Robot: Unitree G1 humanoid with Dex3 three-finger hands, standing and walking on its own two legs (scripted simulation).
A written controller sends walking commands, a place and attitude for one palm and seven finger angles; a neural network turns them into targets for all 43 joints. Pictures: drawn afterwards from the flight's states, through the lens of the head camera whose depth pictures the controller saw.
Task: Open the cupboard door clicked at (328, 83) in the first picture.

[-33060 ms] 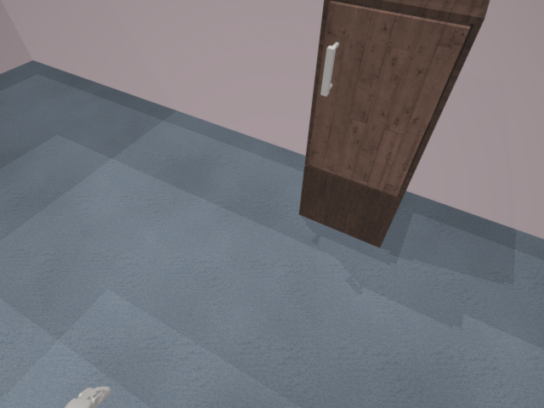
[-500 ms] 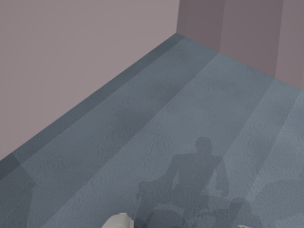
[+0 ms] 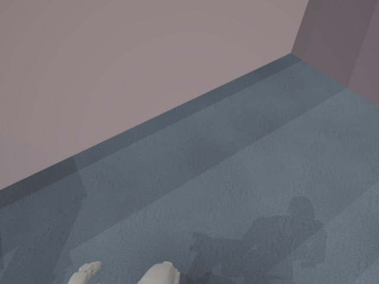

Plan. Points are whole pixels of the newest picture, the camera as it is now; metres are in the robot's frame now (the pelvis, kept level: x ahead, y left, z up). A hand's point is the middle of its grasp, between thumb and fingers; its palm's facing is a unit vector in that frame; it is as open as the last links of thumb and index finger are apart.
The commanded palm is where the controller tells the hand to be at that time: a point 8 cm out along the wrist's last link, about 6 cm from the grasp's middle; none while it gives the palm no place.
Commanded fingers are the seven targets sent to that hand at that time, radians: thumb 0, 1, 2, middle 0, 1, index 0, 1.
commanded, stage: turn to face it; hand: left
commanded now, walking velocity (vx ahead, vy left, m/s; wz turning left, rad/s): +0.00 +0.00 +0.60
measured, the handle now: out of the picture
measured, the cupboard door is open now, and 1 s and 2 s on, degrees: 50 50 50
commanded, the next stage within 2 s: none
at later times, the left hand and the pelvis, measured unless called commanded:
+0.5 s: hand out of the picture +0.04 +0.25 -0.15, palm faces +0.33 -0.90 -0.27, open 7.3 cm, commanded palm none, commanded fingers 0.00 0.90 0.90 -0.20 -0.30 -0.20 -0.30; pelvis +0.01 +0.01 +0.01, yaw +18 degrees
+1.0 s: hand out of the picture -0.04 +0.16 -0.16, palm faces +0.62 -0.76 -0.22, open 7.3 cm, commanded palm none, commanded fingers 0.00 0.90 0.90 -0.20 -0.30 -0.20 -0.30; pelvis +0.03 -0.03 +0.00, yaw +37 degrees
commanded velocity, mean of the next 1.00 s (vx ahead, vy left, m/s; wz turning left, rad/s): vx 0.00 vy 0.00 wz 0.60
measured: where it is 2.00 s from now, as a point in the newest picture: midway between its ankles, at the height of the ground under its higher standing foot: outside the picture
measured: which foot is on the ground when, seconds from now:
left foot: up 0.00-0.22, down 0.24-0.64, up 0.66-1.00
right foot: down 0.00-0.24, up 0.26-0.62, down 0.64-1.00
